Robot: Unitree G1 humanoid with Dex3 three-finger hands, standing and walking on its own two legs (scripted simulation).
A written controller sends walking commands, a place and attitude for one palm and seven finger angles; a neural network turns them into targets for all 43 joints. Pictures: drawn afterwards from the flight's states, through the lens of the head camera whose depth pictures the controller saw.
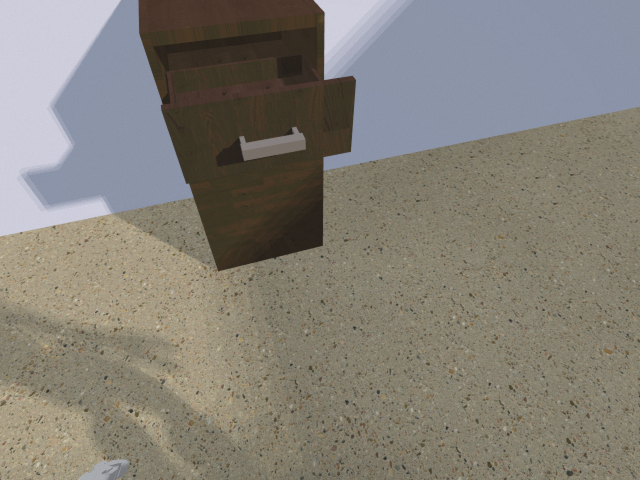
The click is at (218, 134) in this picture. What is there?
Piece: drawer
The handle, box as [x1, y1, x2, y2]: [239, 127, 305, 160]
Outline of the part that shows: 305,139 302,133 298,132 296,127 292,127 293,133 291,135 246,143 243,136 239,137 244,160 304,149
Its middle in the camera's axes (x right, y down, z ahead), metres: -0.11 -0.20 +0.81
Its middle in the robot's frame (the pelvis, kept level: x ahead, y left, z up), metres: +0.74 +0.15 +0.00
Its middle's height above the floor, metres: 0.77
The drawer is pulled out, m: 0.29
